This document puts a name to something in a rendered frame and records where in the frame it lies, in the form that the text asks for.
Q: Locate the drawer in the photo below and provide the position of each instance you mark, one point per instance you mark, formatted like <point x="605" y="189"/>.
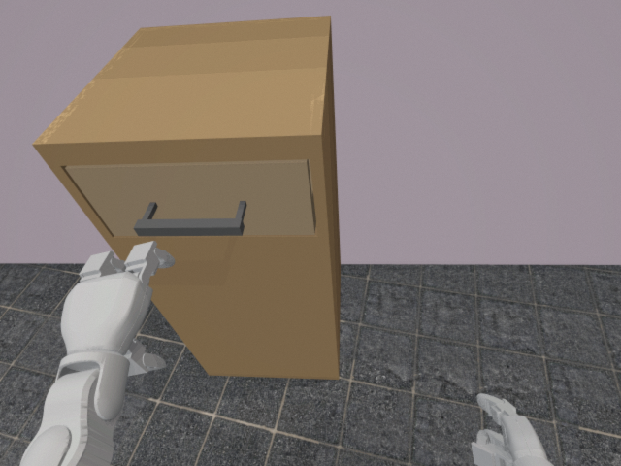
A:
<point x="278" y="193"/>

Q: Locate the left robot hand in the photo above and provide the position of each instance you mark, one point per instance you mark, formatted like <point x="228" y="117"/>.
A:
<point x="107" y="308"/>

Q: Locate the left robot forearm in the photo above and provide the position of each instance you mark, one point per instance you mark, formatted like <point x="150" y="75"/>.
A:
<point x="81" y="410"/>

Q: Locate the right robot hand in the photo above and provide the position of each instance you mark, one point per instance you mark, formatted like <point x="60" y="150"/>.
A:
<point x="519" y="436"/>

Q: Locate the handle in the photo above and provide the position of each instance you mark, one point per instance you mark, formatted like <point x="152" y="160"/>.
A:
<point x="190" y="227"/>

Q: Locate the cabinet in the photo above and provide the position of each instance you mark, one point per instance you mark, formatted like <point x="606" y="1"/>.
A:
<point x="245" y="306"/>

